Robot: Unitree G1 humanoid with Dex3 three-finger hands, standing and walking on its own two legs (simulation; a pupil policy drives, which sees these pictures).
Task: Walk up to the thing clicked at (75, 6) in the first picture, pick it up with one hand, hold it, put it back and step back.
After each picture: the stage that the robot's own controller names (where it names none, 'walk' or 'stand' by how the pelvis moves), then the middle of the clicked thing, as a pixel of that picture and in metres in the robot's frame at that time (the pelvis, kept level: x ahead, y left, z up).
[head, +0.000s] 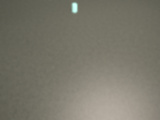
stand; (74, 7) +2.10 +0.15 -0.72
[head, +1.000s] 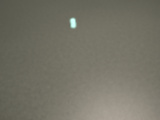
walk; (73, 23) +1.95 +0.30 -0.71
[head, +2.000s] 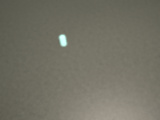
walk; (63, 40) +1.31 +0.35 -0.72
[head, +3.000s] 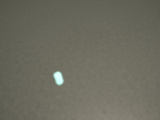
walk; (58, 78) +0.85 +0.32 -0.72
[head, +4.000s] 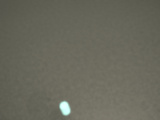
walk; (65, 108) +0.52 +0.23 -0.71
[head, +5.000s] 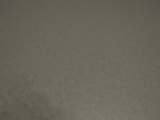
stand; out of the picture +0.33 +0.18 -0.69
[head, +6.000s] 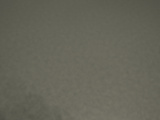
stand; out of the picture +0.27 +0.18 -0.72
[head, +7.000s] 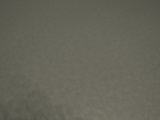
stand; out of the picture +0.27 +0.17 -0.72
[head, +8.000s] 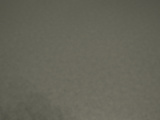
stand; out of the picture +0.27 +0.19 -0.73
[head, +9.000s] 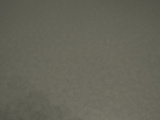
stand; out of the picture +0.26 +0.19 -0.73
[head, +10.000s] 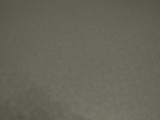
go down; out of the picture +0.26 +0.19 -0.72
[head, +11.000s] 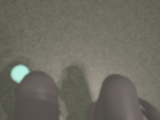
go down; (22, 75) +0.33 +0.23 -0.30
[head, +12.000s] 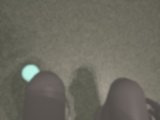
approach; (32, 74) +0.33 +0.23 -0.30
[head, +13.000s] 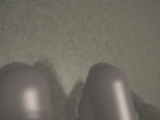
close in; out of the picture +0.32 +0.26 -0.21
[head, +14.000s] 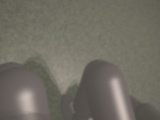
close; out of the picture +0.33 +0.27 -0.21
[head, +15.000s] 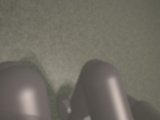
lift; out of the picture +0.33 +0.28 -0.21
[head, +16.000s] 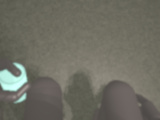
lift; (15, 83) +0.28 +0.24 -0.06
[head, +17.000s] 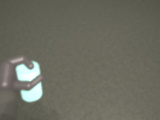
lift; (30, 81) +0.33 +0.18 +0.04
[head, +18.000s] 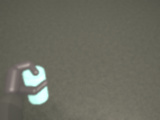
hold; (36, 85) +0.32 +0.17 +0.01
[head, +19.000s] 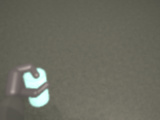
hold; (37, 87) +0.32 +0.17 +0.00
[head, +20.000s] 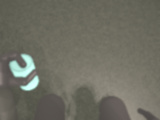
crouch; (25, 73) +0.35 +0.21 -0.08
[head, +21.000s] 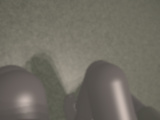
lower; out of the picture +0.34 +0.30 -0.21
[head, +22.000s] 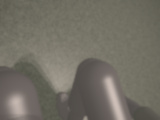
lower; out of the picture +0.35 +0.29 -0.21
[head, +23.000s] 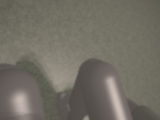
lower; out of the picture +0.35 +0.29 -0.21
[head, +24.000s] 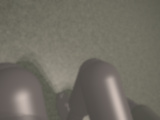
lower; out of the picture +0.35 +0.29 -0.21
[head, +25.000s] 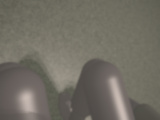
loosen; out of the picture +0.34 +0.28 -0.21
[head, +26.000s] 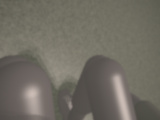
withdraw; out of the picture +0.33 +0.27 -0.21
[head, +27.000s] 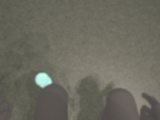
walk; (43, 80) +0.36 +0.23 -0.42
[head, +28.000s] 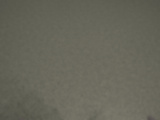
stand; out of the picture +0.29 +0.19 -0.66
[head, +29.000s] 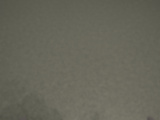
stand; out of the picture +0.29 +0.21 -0.67
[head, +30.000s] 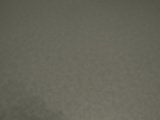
stand; out of the picture +0.31 +0.19 -0.71
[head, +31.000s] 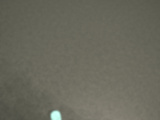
walk; (56, 117) +0.35 +0.15 -0.71
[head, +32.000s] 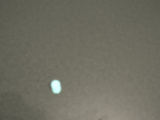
walk; (56, 86) +0.56 +0.18 -0.70
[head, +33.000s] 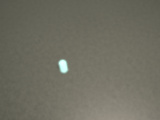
walk; (63, 66) +0.88 +0.25 -0.70
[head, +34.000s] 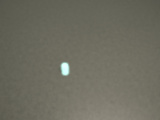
stand; (65, 69) +0.92 +0.19 -0.72
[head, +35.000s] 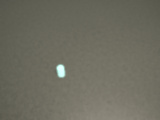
stand; (60, 71) +0.92 +0.23 -0.73
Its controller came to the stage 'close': yes
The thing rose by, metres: 0.70
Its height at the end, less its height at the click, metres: +0.00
